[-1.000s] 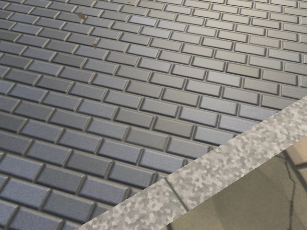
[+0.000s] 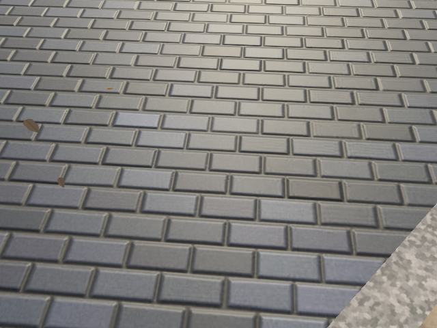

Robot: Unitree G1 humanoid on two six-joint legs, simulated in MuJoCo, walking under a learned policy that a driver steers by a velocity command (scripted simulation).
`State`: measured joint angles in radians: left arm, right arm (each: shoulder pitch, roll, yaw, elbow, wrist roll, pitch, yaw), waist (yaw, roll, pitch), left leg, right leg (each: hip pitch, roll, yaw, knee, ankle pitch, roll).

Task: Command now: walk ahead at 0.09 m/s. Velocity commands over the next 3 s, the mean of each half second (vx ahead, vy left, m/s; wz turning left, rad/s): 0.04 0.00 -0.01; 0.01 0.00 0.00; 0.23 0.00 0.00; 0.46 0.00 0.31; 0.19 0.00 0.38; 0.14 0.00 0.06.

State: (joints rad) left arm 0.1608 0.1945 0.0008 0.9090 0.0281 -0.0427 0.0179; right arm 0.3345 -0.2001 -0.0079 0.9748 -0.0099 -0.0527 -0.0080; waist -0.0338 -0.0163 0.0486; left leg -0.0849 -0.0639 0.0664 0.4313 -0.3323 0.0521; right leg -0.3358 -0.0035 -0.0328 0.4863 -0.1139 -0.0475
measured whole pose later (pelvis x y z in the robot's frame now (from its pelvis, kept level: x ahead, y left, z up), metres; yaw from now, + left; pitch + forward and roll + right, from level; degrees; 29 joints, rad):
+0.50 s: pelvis +0.03 -0.01 +0.01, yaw +0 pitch -2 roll +0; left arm 0.24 0.18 0.01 1.11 0.00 -0.01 0.04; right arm 0.31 -0.17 0.01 1.12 -0.01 0.00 -0.04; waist 0.00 0.01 0.03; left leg -0.04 0.00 0.02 0.38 -0.30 0.01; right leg -0.21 0.04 -0.05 0.39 -0.15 -0.06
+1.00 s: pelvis +0.04 +0.00 +0.01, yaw +0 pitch -2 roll +0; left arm 0.28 0.14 0.00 1.18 0.00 0.00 0.04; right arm 0.36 -0.12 0.03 1.16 -0.01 -0.01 -0.05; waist 0.01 0.01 0.03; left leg -0.05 -0.01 0.03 0.38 -0.31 0.03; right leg -0.21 0.03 -0.04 0.39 -0.15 -0.04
